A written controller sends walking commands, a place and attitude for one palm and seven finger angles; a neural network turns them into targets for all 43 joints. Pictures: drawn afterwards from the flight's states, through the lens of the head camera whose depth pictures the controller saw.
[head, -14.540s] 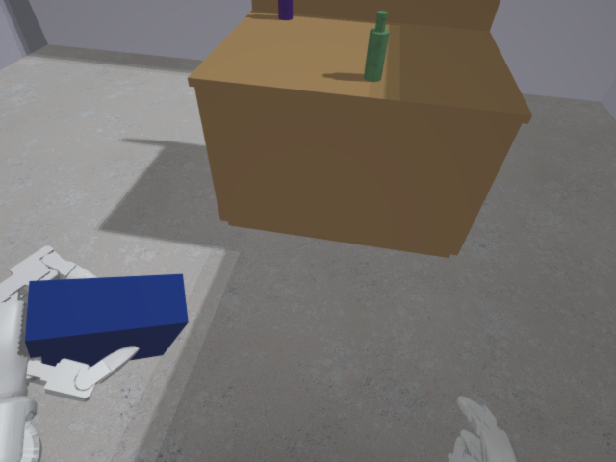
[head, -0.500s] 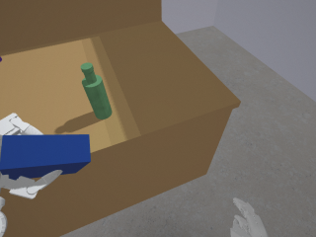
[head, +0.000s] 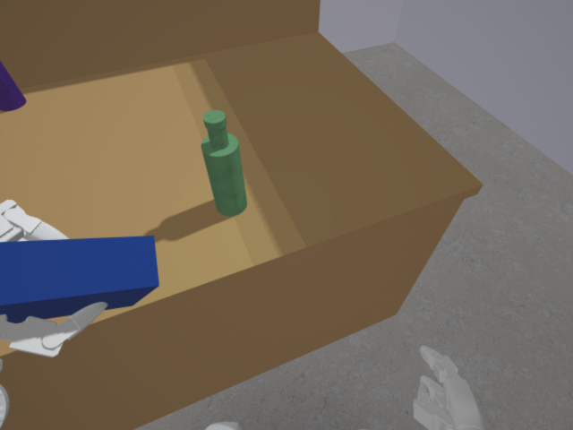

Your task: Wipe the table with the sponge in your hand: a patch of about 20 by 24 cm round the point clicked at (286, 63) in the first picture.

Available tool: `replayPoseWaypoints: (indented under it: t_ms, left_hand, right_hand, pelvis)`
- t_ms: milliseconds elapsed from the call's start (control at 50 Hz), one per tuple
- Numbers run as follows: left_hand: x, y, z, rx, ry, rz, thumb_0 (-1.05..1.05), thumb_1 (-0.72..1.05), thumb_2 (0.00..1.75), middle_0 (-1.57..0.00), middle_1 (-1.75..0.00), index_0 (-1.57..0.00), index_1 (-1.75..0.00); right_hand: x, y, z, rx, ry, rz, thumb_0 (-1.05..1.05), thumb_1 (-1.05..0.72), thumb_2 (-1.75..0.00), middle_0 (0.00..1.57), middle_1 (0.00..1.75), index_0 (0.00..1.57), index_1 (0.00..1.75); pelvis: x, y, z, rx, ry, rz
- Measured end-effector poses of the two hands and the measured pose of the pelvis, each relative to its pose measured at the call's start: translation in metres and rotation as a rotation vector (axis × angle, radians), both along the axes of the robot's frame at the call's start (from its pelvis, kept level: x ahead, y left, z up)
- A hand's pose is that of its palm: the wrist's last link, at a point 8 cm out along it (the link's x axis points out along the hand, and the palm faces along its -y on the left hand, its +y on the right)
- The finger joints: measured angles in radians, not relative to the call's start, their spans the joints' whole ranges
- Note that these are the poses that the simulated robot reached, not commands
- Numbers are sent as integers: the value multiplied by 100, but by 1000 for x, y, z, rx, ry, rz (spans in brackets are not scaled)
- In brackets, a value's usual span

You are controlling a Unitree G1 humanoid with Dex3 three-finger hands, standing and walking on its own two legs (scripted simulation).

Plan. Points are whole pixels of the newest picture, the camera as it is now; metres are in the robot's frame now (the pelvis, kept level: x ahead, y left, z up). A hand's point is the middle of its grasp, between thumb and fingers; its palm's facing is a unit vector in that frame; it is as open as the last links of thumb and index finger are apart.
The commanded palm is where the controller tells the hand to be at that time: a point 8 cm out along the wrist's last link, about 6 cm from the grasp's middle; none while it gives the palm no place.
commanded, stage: shuffle to correct the standing spot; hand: left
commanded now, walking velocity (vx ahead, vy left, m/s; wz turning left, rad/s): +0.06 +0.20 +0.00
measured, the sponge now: (100, 278) +0.23 +0.21 +0.16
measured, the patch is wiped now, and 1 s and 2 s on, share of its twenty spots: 0.00 0.00 0.00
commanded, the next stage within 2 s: come to a stop and stand still in 1.12 s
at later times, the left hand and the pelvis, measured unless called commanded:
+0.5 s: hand out of the picture +0.20 +0.32 +0.18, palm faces +0.42 -0.79 -0.44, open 9.4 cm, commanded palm +0.15 +0.36 +0.20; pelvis +0.00 +0.08 +0.02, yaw +1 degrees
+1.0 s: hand out of the picture +0.22 +0.42 +0.17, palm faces +0.44 -0.78 -0.45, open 9.4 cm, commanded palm +0.15 +0.44 +0.20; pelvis +0.00 +0.16 +0.00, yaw +1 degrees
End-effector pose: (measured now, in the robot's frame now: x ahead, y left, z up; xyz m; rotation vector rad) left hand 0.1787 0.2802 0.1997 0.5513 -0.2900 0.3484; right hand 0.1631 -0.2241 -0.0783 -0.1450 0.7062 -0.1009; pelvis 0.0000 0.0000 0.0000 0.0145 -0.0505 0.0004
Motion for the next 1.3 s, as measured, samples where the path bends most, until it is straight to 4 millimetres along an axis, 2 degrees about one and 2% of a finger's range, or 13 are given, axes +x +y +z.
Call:
replayPoseWaypoints:
  t_ms: [100, 200, 320, 460, 540, 680, 740, 840, 920, 980, 1120, 1200, 1300]
  left_hand:
    - [-2, 22, -5, -30, -10, -9, 0, -43, 101, -81, -135, -82, -136]
    - [-4, 33, 5, -23, 7, 25, 0, -43, 101, -81, -135, -82, -136]
    - [-13, 41, 7, -2, 42, 33, 0, -43, 101, -81, -135, -82, -136]
    - [-18, 71, 1, -38, 74, 66, 0, -43, 101, -81, -135, -82, -136]
    - [-14, 88, 1, -37, 21, 26, 0, -43, 101, -81, -136, -82, -136]
    - [-11, 113, 5, 57, -18, 10, -1, -43, 101, -81, -136, -81, -136]
    - [-20, 122, 9, 39, -12, 20, -1, -43, 101, -81, -136, -81, -136]
    - [-28, 147, 9, 6, -14, 38, 0, -43, 101, -81, -136, -82, -136]
    - [-18, 169, -3, 13, -17, 54, 0, -43, 101, -81, -136, -82, -136]
    - [-8, 174, -9, -14, 12, 71, 0, -43, 101, -81, -136, -81, -136]
    - [-1, 156, 6, -32, -8, -24, 0, -43, 101, -81, -136, -81, -136]
    - [7, 170, 12, -25, -6, -22, 0, -43, 101, -81, -136, -81, -136]
    - [28, 192, -2, -10, 0, 8, 0, -43, 101, -81, -136, -81, -136]
  right_hand:
    - [-8, 26, -1, -11, 40, -2, 1, -90, -90, 20, 30, 20, 30]
    - [-14, 44, 1, 25, 44, 14, 1, -90, -90, 20, 30, 20, 30]
    - [-10, 47, -9, 19, 70, 49, 1, -90, -90, 20, 30, 20, 30]
    - [-11, 49, 11, -56, 74, 13, 1, -90, -90, 20, 30, 20, 30]
    - [-5, 59, 14, -111, 9, -18, 1, -90, -90, 20, 30, 20, 30]
    - [-4, 103, -3, -18, -31, -30, 1, -90, -90, 19, 30, 19, 30]
    - [-9, 123, -12, 16, 24, 6, 1, -90, -90, 19, 30, 19, 30]
    - [-19, 151, -8, 3, 90, 37, 1, -90, -90, 20, 30, 20, 30]
    - [-17, 166, -13, 2, 65, 7, 1, -90, -90, 20, 30, 20, 30]
    - [-15, 175, -10, 21, 61, 14, 1, -90, -90, 20, 30, 20, 30]
    - [-2, 174, 1, 10, 53, 31, 1, -90, -90, 20, 30, 20, 30]
    - [5, 169, 17, -42, 56, 7, 1, -90, -90, 20, 30, 20, 30]
    - [21, 164, 15, -74, 2, -49, 1, -90, -90, 20, 30, 20, 30]
  pelvis:
    - [-2, 21, 0, 12, -1, -7]
    - [-1, 30, 9, 8, 20, 5]
    - [-3, 42, 9, -4, 25, 29]
    - [-4, 66, 20, 51, 31, 12]
    - [-4, 93, 9, 34, 23, 13]
    - [-10, 112, -5, 29, 8, 26]
    - [-9, 123, -1, 2, 2, 50]
    - [-4, 145, 6, 17, 20, 20]
    - [-6, 158, -2, 24, 5, 6]
    - [-5, 158, 2, 22, 13, 19]
    - [7, 164, 10, -3, 33, 21]
    - [18, 172, 19, 24, 46, -4]
    - [26, 183, 7, 28, 30, -19]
